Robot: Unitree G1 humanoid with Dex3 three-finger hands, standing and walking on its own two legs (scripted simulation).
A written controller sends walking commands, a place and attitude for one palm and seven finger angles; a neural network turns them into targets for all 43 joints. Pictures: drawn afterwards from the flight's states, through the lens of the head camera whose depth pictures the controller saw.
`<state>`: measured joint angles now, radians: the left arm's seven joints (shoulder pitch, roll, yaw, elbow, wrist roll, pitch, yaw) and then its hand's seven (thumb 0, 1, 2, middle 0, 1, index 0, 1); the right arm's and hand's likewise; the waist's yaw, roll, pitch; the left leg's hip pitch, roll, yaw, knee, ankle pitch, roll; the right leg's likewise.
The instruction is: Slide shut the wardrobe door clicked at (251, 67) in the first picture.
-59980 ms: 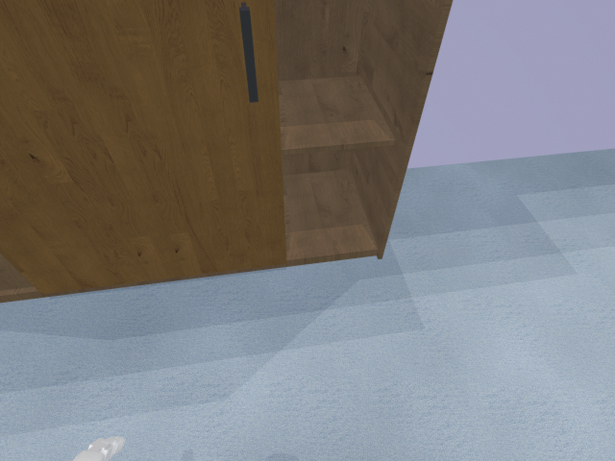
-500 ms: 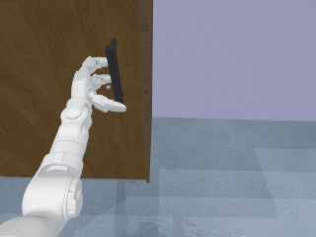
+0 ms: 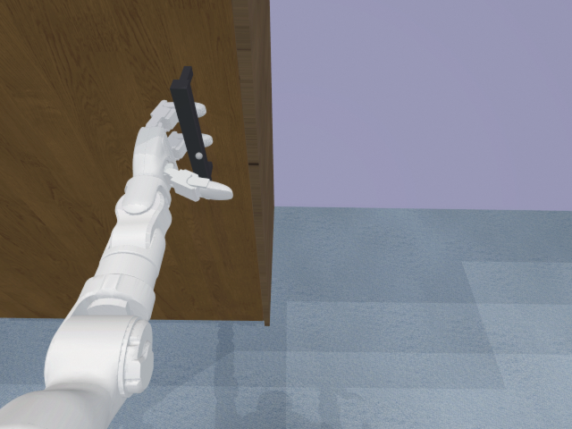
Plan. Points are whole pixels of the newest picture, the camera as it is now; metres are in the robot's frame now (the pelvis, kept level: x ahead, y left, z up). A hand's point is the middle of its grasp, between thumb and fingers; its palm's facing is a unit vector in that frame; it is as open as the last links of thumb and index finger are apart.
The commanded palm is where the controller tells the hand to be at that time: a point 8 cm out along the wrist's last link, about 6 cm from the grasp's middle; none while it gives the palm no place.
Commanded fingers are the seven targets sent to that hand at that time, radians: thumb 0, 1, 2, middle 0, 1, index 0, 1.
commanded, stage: slide the fingers in behind the handle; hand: left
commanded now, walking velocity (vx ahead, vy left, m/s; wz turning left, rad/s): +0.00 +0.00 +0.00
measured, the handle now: (197, 135) +0.51 +0.12 +0.13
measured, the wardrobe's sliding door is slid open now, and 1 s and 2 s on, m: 0.00 0.00 0.00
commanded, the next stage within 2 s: grip the handle and tug to test in 0.60 s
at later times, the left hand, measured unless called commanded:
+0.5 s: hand (207, 155) +0.46 +0.10 +0.13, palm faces -0.04 -1.00 +0.01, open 13.9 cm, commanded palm +0.44 +0.15 +0.14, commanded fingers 0.00 -0.50 0.30 -0.30 -1.20 -0.30 -1.20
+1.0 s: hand (205, 155) +0.46 +0.10 +0.14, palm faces -0.04 -1.00 +0.01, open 11.8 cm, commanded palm +0.43 +0.15 +0.14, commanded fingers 0.00 0.25 0.62 -0.38 -1.31 -0.38 -1.31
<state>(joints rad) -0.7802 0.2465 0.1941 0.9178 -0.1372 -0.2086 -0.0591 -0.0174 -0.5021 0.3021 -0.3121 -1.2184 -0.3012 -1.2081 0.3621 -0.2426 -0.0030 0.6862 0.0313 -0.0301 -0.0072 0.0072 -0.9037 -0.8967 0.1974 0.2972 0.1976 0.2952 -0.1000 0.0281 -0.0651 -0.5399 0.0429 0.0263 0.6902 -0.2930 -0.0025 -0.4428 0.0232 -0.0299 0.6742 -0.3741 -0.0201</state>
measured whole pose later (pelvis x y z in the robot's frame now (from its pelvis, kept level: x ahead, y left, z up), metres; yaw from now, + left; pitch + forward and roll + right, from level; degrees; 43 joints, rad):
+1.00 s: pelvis +0.00 +0.00 +0.00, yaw +0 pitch +7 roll -1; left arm -0.75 0.21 0.17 0.86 -0.13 -0.20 -0.03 -0.02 -0.18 0.44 -0.34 -1.25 -0.33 -1.25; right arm 0.35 -0.24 0.00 0.68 0.03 -0.02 0.00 0.01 -0.90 -0.90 0.20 0.30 0.20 0.30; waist -0.10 0.02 -0.07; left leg -0.51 0.04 0.04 0.68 -0.29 0.00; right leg -0.42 0.02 -0.02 0.66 -0.37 -0.01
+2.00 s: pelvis +0.02 +0.00 +0.00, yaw -1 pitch +8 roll +0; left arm -0.68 0.20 0.15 0.77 -0.13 -0.15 0.00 0.00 0.79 0.82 -0.40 -1.40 -0.37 -1.40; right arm 0.35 -0.23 -0.01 0.65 0.03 -0.01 0.01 0.01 -0.90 -0.90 0.20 0.30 0.20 0.30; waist -0.09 0.03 -0.09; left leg -0.49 0.04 0.04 0.66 -0.31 0.00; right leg -0.40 0.02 -0.01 0.65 -0.38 -0.02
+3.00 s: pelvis +0.02 +0.01 +0.00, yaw +3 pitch +7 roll -1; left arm -0.72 0.12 -0.03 0.71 -0.14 -0.10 0.14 0.00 0.79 0.81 -0.33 -1.40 -0.25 -1.40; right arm 0.33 -0.22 -0.01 0.71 0.02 -0.02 0.03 0.01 -0.90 -0.90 0.20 0.30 0.20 0.30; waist -0.04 0.04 -0.06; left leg -0.51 0.00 -0.02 0.69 -0.31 0.00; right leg -0.38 -0.01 -0.07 0.65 -0.40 -0.01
